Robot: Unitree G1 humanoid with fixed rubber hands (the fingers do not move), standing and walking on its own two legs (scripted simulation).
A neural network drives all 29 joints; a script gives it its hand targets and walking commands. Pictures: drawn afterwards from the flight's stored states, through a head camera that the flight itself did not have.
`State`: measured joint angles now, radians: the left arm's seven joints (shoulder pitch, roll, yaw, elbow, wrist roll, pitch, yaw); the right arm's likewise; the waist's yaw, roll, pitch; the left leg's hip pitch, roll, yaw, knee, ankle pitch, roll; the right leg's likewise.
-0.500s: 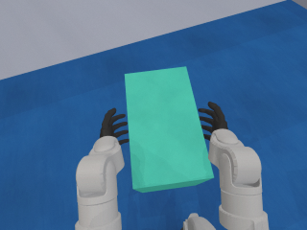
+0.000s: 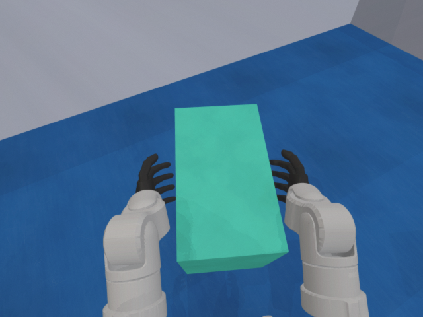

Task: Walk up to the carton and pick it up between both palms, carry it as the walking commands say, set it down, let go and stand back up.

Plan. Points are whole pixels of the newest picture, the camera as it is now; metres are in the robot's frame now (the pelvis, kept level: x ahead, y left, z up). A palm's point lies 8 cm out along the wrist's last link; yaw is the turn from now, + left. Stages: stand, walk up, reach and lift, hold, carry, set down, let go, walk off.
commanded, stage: carry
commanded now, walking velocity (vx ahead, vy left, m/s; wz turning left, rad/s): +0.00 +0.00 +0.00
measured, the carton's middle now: (220, 192) +0.37 +0.02 +0.01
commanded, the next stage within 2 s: none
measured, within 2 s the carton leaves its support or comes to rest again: neither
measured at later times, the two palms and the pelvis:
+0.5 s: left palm (168, 230) +0.25 +0.10 +0.11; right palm (334, 227) +0.25 -0.15 +0.10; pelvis -0.05 -0.03 +0.00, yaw -1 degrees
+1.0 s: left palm (171, 256) +0.21 +0.09 +0.11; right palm (346, 252) +0.22 -0.15 +0.10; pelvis -0.08 -0.04 +0.00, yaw -1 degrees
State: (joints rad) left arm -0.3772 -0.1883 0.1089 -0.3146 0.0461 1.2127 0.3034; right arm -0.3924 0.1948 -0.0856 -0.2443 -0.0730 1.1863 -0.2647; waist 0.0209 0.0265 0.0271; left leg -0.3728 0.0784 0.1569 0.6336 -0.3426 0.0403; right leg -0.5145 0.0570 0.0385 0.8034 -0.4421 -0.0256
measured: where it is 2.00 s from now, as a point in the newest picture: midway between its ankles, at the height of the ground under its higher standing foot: outside the picture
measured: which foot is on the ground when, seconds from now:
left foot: down 0.00-1.00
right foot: up 0.00-0.08, down 0.10-1.00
